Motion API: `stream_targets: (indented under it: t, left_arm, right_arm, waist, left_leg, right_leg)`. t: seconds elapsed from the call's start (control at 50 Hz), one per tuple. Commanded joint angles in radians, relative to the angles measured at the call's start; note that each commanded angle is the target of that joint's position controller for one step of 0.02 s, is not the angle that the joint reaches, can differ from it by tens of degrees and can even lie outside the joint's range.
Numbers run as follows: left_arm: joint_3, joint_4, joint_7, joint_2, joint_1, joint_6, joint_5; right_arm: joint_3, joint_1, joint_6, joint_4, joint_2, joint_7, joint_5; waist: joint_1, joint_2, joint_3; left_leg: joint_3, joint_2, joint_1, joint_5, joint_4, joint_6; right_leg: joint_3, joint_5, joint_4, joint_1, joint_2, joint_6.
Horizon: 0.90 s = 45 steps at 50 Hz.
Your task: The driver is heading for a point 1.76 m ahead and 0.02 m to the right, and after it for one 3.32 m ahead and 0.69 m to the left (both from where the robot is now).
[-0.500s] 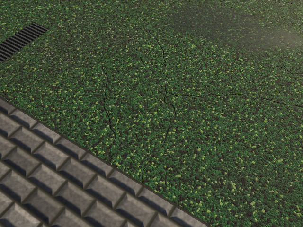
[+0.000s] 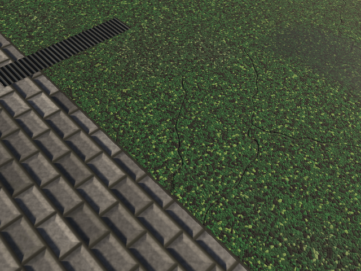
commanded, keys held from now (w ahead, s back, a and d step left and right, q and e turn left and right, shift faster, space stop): w+q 0.26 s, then w+e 0.26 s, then e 0.48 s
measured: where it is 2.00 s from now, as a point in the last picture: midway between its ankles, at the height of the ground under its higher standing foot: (182, 191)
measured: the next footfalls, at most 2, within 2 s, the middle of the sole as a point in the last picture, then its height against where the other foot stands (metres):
right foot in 0.54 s outside the picture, level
left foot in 1.02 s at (138, 245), level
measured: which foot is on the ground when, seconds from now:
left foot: down 0.00-0.54, up 0.56-1.00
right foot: up 0.00-0.52, down 0.54-1.00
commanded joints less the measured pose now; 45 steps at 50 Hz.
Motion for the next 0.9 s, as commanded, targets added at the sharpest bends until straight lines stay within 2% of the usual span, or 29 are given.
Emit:
stream_targets:
  t: [0.02, 0.04, 0.06, 0.08, 0.1, 0.12, 0.14, 0.2, 0.26, 0.3, 0.34, 0.4, 0.46, 0.48, 0.5, 0.52, 0.54, 0.56, 0.58, 0.6, 0.62, 0.64, 0.66, 0.68, 0.74, 0.8, 0.84, 0.9]
  left_arm:
    - [0.006, -0.136, -0.016, 0.052, -0.144, -0.042, 0.0]
    - [0.023, -0.135, -0.022, 0.112, -0.182, -0.061, -0.035]
    - [0.033, -0.12, -0.024, 0.136, -0.162, -0.075, -0.034]
    - [0.036, -0.09, -0.019, 0.135, -0.131, -0.08, -0.014]
    - [0.038, -0.079, -0.017, 0.13, -0.109, -0.087, 0.002]
    - [0.038, -0.068, -0.021, 0.12, -0.101, -0.093, 0.004]
    - [0.036, -0.06, -0.024, 0.108, -0.097, -0.1, 0.003]
    - [0.029, -0.057, -0.026, 0.081, -0.114, -0.112, 0.006]
    - [0.023, -0.062, -0.033, 0.069, -0.145, -0.121, 0.001]
    - [0.013, -0.056, -0.045, 0.059, -0.156, -0.126, -0.003]
    - [0.002, -0.069, -0.057, 0.052, -0.207, -0.133, -0.009]
    - [-0.01, -0.091, -0.077, 0.053, -0.262, -0.143, -0.018]
    - [-0.016, -0.099, -0.097, 0.06, -0.26, -0.152, -0.021]
    - [-0.012, -0.094, -0.1, 0.071, -0.227, -0.153, -0.021]
    - [-0.003, -0.083, -0.098, 0.092, -0.172, -0.151, -0.019]
    - [0.013, -0.057, -0.092, 0.122, -0.065, -0.147, -0.016]
    - [0.03, -0.018, -0.084, 0.156, 0.09, -0.142, -0.01]
    - [0.039, 0.003, -0.074, 0.22, 0.254, -0.136, 0.003]
    - [0.045, 0.011, -0.081, 0.269, 0.265, -0.136, 0.004]
    - [0.026, 0.007, -0.078, 0.175, 0.253, -0.13, -0.019]
    - [0.017, -0.01, -0.069, 0.155, 0.185, -0.123, -0.016]
    - [0.014, -0.025, -0.064, 0.147, 0.133, -0.115, -0.012]
    - [0.011, -0.038, -0.059, 0.141, 0.099, -0.109, -0.01]
    - [0.008, -0.044, -0.053, 0.142, 0.089, -0.107, 0.001]
    - [0.011, -0.04, -0.043, 0.151, 0.058, -0.102, -0.002]
    - [0.022, -0.03, -0.027, 0.179, 0.063, -0.078, -0.014]
    - [0.024, -0.023, -0.015, 0.178, 0.076, -0.056, -0.026]
    - [0.024, -0.019, -0.004, 0.177, 0.096, -0.027, -0.029]
  right_arm:
    - [-0.057, 0.221, -0.054, -0.055, -0.262, 0.005, -0.035]
    - [-0.044, 0.174, -0.08, -0.062, -0.208, 0.009, -0.044]
    - [-0.033, 0.13, -0.09, -0.065, -0.173, 0.001, -0.029]
    - [-0.022, 0.098, -0.09, -0.076, -0.15, -0.01, -0.016]
    - [-0.017, 0.083, -0.088, -0.082, -0.146, -0.02, -0.013]
    - [-0.013, 0.092, -0.09, -0.087, -0.14, -0.028, -0.019]
    - [-0.012, 0.113, -0.095, -0.087, -0.135, -0.033, -0.023]
    - [-0.015, 0.173, -0.107, -0.077, -0.133, -0.041, -0.016]
    - [-0.019, 0.198, -0.104, -0.069, -0.135, -0.045, -0.012]
    - [-0.016, 0.203, -0.104, -0.06, -0.124, -0.043, -0.012]
    - [-0.017, 0.233, -0.104, -0.044, -0.127, -0.04, -0.012]
    - [-0.017, 0.263, -0.099, -0.024, -0.131, -0.035, -0.012]
    - [-0.019, 0.267, -0.09, -0.011, -0.141, -0.035, -0.008]
    - [-0.02, 0.251, -0.089, -0.013, -0.149, -0.038, -0.008]
    - [-0.022, 0.236, -0.087, -0.015, -0.16, -0.041, -0.01]
    - [-0.023, 0.219, -0.083, -0.016, -0.166, -0.045, -0.013]
    - [-0.015, 0.199, -0.08, -0.023, -0.157, -0.05, -0.017]
    - [0.004, 0.201, -0.086, -0.054, -0.114, -0.056, -0.048]
    - [0.03, 0.331, -0.104, -0.069, -0.012, -0.043, -0.049]
    - [0.018, 0.238, -0.124, -0.065, -0.113, -0.035, -0.032]
    - [0.011, 0.134, -0.136, -0.099, -0.134, -0.027, -0.006]
    - [0.014, 0.078, -0.146, -0.109, -0.134, -0.03, -0.016]
    - [0.006, 0.043, -0.145, -0.122, -0.14, -0.034, -0.035]
    - [0.004, 0.055, -0.137, -0.132, -0.132, -0.035, -0.039]
    - [0.016, 0.107, -0.104, -0.127, -0.078, -0.047, -0.04]
    - [0.023, 0.049, -0.089, -0.143, -0.054, -0.058, -0.048]
    - [0.024, -0.009, -0.085, -0.155, -0.048, -0.055, -0.043]
    - [0.023, -0.095, -0.086, -0.181, -0.05, -0.045, -0.03]
  waist:
    - [-0.097, 0.314, -0.115]
    - [-0.082, 0.208, -0.031]
    - [-0.047, 0.167, 0.011]
    - [-0.026, 0.132, 0.019]
    - [-0.01, 0.136, 0.019]
    - [-0.007, 0.141, 0.012]
    - [-0.01, 0.129, 0.002]
    - [-0.023, 0.113, -0.009]
    - [-0.036, 0.148, 0.002]
    - [-0.051, 0.174, 0.008]
    - [-0.084, 0.171, 0.035]
    - [-0.111, 0.164, 0.074]
    - [-0.1, 0.173, 0.08]
    - [-0.076, 0.181, 0.057]
    - [-0.042, 0.192, 0.007]
    - [0.019, 0.189, -0.077]
    - [0.102, 0.162, -0.174]
    - [0.148, 0.024, -0.315]
    - [0.038, -0.272, -0.442]
    - [0.105, -0.121, -0.415]
    - [0.1, -0.081, -0.275]
    - [0.079, 0.022, -0.192]
    - [0.055, 0.061, -0.133]
    - [0.021, 0.041, -0.121]
    - [-0.028, -0.014, -0.114]
    - [-0.016, -0.028, -0.14]
    - [0.005, -0.041, -0.157]
    - [0.037, -0.059, -0.15]
  left_leg:
    - [-0.826, 0.382, 0.327, -0.187, -0.455, 0.331]
    - [-0.786, 0.37, 0.301, -0.345, -0.5, 0.3]
    - [-0.713, 0.334, 0.271, -0.378, -0.496, 0.246]
    - [-0.636, 0.292, 0.257, -0.328, -0.483, 0.205]
    - [-0.569, 0.251, 0.236, -0.269, -0.491, 0.182]
    - [-0.524, 0.221, 0.232, -0.204, -0.503, 0.169]
    - [-0.487, 0.205, 0.252, -0.121, -0.508, 0.166]
    - [-0.416, 0.181, 0.304, 0.068, -0.504, 0.16]
    - [-0.382, 0.159, 0.287, 0.126, -0.494, 0.152]
    - [-0.338, 0.154, 0.286, 0.159, -0.497, 0.145]
    - [-0.321, 0.169, 0.298, 0.189, -0.494, 0.148]
    - [-0.298, 0.198, 0.356, 0.265, -0.477, 0.153]
    - [-0.267, 0.228, 0.405, 0.427, -0.446, 0.142]
    - [-0.246, 0.229, 0.414, 0.574, -0.412, 0.13]
    - [-0.217, 0.22, 0.429, 0.802, -0.345, 0.116]
    - [-0.172, 0.195, 0.43, 1.03, -0.212, 0.097]
    - [-0.125, 0.151, 0.348, 1.113, -0.012, 0.059]
    - [-0.101, 0.1, 0.114, 0.775, 0.302, 0.01]
    - [-0.13, -0.112, -0.263, -0.201, 0.671, -0.071]
    - [-0.229, -0.068, -0.336, -0.206, 0.752, -0.07]
    - [-0.211, -0.022, -0.381, -0.136, 0.733, -0.069]
    - [-0.186, 0.015, -0.357, -0.082, 0.682, -0.07]
    - [-0.17, 0.031, -0.335, -0.056, 0.635, -0.079]
    - [-0.174, 0.043, -0.279, -0.035, 0.605, -0.083]
    - [-0.151, 0.041, -0.227, -0.013, 0.447, -0.119]
    - [-0.131, 0.008, -0.196, 0.103, 0.275, -0.142]
    - [-0.134, -0.014, -0.163, 0.207, 0.175, -0.147]
    - [-0.151, -0.038, -0.149, 0.238, 0.05, -0.146]
  right_leg:
    - [0.183, -0.272, 0.484, -0.547, 0.126, -0.01]
    - [0.23, -0.163, 0.504, -0.597, 0.078, -0.04]
    - [0.232, -0.049, 0.47, -0.596, 0.053, -0.061]
    - [0.232, 0.042, 0.433, -0.569, 0.035, -0.06]
    - [0.234, 0.124, 0.377, -0.525, 0.03, -0.049]
    - [0.225, 0.195, 0.346, -0.49, 0.039, -0.04]
    - [0.218, 0.258, 0.305, -0.481, 0.049, -0.03]
    - [0.22, 0.372, 0.16, -0.48, 0.069, 0.0]
    - [0.222, 0.438, 0.023, -0.443, 0.085, 0.027]
    - [0.202, 0.483, -0.056, -0.41, 0.08, 0.037]
    - [0.182, 0.503, -0.099, -0.408, 0.071, 0.03]
    - [0.149, 0.47, -0.153, -0.438, 0.069, -0.009]
    - [0.11, 0.399, -0.192, -0.406, 0.086, -0.065]
    - [0.097, 0.376, -0.199, -0.349, 0.103, -0.086]
    - [0.075, 0.349, -0.194, -0.262, 0.136, -0.11]
    - [0.047, 0.352, -0.201, -0.114, 0.176, -0.141]
    - [0.064, 0.424, -0.215, 0.117, 0.177, -0.177]
    - [0.328, 0.546, -0.18, 0.438, -0.016, -0.246]
    - [0.855, 0.574, -0.255, 0.741, -0.269, -0.435]
    - [0.845, 0.574, -0.316, 0.708, -0.234, -0.397]
    - [0.676, 0.672, -0.321, 0.58, -0.2, -0.362]
    - [0.572, 0.799, -0.329, 0.431, -0.157, -0.337]
    - [0.514, 0.883, -0.348, 0.31, -0.126, -0.333]
    - [0.482, 0.916, -0.375, 0.221, -0.103, -0.334]
    - [0.407, 0.974, -0.404, 0.094, -0.058, -0.337]
    - [0.372, 0.955, -0.379, 0.05, -0.016, -0.302]
    - [0.373, 0.865, -0.355, 0.044, 0.011, -0.261]
    - [0.435, 0.713, -0.316, 0.071, 0.014, -0.232]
